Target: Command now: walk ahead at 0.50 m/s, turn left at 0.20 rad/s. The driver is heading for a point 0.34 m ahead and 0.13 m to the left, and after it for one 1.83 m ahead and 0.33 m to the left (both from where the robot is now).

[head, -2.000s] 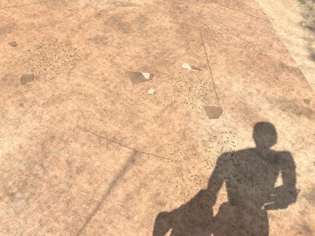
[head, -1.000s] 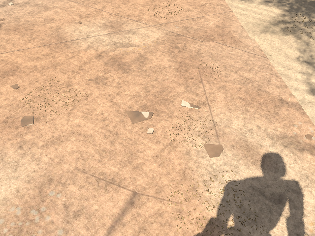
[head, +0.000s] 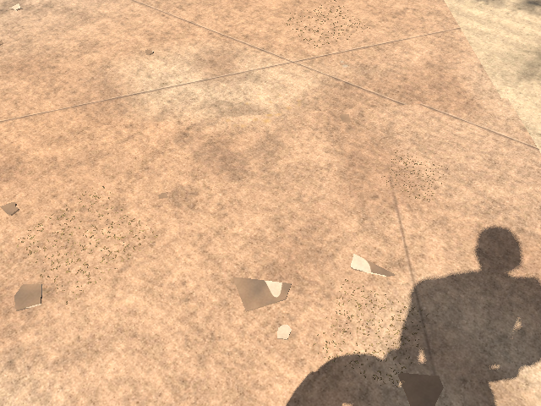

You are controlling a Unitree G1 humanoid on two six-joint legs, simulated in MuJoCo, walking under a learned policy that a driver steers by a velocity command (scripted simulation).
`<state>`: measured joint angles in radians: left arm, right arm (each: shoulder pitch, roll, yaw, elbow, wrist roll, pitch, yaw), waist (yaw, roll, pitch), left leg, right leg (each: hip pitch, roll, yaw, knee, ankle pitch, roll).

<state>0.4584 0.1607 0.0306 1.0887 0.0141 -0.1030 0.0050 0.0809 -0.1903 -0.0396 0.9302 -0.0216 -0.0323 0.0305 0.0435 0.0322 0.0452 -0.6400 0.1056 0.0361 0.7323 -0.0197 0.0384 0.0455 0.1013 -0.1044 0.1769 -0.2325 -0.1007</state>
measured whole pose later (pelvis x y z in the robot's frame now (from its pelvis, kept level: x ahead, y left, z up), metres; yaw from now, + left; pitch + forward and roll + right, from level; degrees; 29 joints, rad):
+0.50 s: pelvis +0.28 +0.06 +0.00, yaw +14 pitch +1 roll +0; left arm 0.06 0.23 0.04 0.83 0.04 -0.04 -0.02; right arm 0.39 -0.22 -0.07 0.99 0.00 -0.07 0.00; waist -0.05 -0.03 0.04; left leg -0.07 -0.15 -0.06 0.26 -0.20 0.13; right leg -0.66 -0.12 0.03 0.84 -0.09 0.03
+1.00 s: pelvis +0.58 +0.07 +0.00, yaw +17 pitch +0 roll -1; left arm 0.39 0.21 0.05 0.97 0.01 -0.09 -0.01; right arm 0.19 -0.24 -0.05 0.89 -0.04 -0.04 0.03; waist 0.02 0.05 0.03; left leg -0.60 0.09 -0.01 0.96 -0.18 0.03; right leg -0.09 0.08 -0.06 0.25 -0.18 -0.09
